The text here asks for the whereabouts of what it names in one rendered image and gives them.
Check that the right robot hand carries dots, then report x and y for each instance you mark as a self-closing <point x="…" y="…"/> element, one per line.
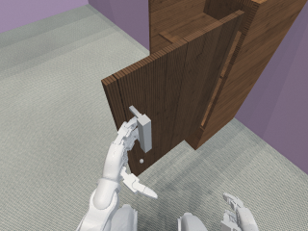
<point x="242" y="221"/>

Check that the left robot hand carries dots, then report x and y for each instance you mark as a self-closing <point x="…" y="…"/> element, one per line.
<point x="117" y="156"/>

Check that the cupboard door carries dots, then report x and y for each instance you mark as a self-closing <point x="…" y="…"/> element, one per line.
<point x="173" y="87"/>

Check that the right robot thigh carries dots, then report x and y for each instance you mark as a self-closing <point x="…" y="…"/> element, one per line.
<point x="190" y="223"/>

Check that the handle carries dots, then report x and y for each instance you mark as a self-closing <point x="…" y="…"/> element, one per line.
<point x="144" y="129"/>

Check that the robot left shin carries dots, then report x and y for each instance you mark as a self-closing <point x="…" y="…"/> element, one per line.
<point x="126" y="206"/>

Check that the robot left forearm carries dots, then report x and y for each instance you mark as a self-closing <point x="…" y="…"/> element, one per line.
<point x="103" y="204"/>

